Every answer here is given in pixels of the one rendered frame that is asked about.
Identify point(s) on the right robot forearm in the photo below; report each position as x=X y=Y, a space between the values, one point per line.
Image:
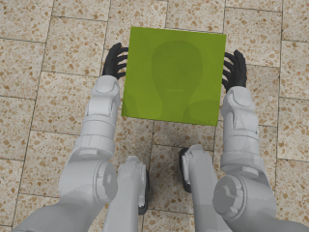
x=241 y=140

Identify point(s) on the robot left upper arm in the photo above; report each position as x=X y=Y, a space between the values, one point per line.
x=85 y=187

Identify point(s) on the robot right thigh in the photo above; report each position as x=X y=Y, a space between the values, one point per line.
x=199 y=172

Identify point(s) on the left robot forearm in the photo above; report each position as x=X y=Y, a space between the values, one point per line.
x=96 y=139

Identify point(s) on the robot left hand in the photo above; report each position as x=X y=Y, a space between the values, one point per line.
x=112 y=59

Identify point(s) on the robot right upper arm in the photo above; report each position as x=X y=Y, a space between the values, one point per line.
x=250 y=206

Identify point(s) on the right robot shin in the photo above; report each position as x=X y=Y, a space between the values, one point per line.
x=197 y=147

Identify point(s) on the robot right hand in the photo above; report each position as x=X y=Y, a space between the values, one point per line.
x=237 y=75

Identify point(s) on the carton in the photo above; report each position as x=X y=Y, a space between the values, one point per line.
x=174 y=76

